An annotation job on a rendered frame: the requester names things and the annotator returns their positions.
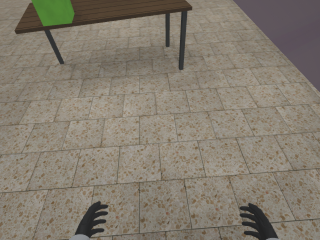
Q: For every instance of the table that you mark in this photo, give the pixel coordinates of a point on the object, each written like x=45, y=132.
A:
x=99, y=11

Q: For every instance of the robot left hand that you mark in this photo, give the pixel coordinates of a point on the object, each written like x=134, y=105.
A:
x=88, y=222

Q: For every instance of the carton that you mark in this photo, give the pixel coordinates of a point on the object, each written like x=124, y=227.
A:
x=54, y=12

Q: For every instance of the robot right hand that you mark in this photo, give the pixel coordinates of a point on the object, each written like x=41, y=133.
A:
x=262, y=225

